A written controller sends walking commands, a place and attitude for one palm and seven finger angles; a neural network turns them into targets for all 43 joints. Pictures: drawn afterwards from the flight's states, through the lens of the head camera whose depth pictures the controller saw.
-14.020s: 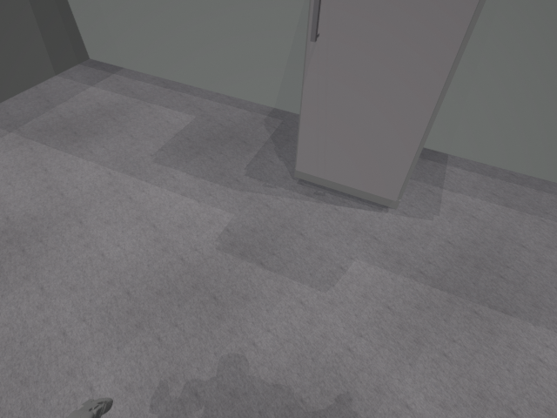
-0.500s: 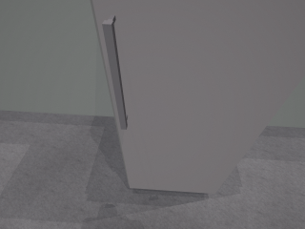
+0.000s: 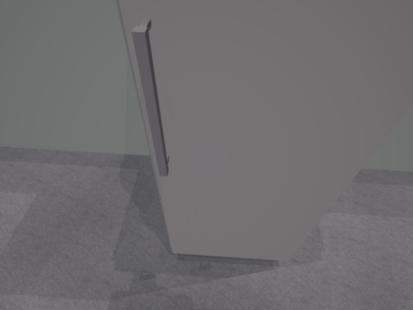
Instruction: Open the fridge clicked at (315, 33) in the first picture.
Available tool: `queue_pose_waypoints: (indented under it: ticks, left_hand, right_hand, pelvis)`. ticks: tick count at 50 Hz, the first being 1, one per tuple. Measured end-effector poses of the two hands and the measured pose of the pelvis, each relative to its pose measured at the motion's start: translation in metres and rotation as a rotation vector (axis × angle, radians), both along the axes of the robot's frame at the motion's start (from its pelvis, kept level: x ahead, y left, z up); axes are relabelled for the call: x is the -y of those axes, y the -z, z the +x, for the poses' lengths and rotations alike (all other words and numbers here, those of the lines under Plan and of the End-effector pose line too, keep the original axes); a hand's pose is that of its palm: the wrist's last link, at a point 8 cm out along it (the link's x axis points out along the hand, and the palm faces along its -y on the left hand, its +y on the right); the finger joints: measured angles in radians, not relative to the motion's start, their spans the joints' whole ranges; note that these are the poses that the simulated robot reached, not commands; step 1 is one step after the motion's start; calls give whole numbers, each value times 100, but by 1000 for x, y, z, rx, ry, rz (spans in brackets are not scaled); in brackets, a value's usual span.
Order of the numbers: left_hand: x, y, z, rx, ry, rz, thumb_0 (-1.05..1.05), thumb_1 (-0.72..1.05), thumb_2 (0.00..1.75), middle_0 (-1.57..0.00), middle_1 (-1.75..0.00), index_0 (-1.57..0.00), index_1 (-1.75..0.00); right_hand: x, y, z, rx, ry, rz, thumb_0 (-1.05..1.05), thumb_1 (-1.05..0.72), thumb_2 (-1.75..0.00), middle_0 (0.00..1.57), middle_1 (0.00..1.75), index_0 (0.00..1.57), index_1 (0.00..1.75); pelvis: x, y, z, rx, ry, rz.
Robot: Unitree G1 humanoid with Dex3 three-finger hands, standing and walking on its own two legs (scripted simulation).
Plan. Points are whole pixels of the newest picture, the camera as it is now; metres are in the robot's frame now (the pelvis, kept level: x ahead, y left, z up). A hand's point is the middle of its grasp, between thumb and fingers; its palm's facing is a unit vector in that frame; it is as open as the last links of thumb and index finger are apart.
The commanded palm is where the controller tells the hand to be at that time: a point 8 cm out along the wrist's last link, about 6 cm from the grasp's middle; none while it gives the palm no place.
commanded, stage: look again from close up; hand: left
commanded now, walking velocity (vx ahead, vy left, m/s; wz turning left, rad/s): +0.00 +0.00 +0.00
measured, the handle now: (157, 113) +0.43 +0.13 +0.16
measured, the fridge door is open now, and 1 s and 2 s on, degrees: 0 0 0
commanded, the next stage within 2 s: raise the hand to about handle height in 0.32 s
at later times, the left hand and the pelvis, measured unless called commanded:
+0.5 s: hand out of the picture +0.04 +0.17 -0.15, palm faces +0.16 -0.96 -0.23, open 7.3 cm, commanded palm +0.11 +0.20 -0.06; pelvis +0.01 -0.01 +0.00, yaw +0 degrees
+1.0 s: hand (92, 304) +0.13 +0.19 +0.02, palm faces +0.23 -0.97 -0.09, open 9.5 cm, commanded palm +0.13 +0.24 +0.02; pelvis -0.01 -0.04 -0.05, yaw +5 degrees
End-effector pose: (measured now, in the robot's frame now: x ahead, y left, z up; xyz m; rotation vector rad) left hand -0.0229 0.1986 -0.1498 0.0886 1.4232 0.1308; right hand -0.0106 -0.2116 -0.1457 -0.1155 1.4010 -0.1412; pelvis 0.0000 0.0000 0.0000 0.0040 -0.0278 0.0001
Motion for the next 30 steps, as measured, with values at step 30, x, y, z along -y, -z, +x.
queue_pose_waypoints:
  ticks: [30]
  left_hand:
    - [-32, -124, 147, 841, -66, 206, 6, 91, 88, -20, -33, -20, -33]
  right_hand:
    - [49, -21, 79, 482, -37, -101, 3, -93, -90, 20, 30, 20, 30]
  pelvis:
    - [12, 8, 5, -8, -45, -1]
